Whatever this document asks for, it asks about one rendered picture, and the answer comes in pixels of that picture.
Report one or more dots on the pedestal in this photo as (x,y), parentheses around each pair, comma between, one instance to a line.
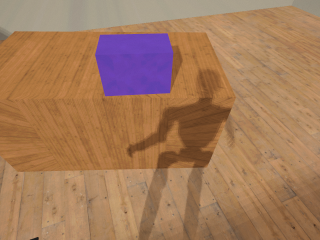
(54,115)

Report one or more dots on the carton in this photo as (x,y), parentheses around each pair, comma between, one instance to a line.
(135,64)

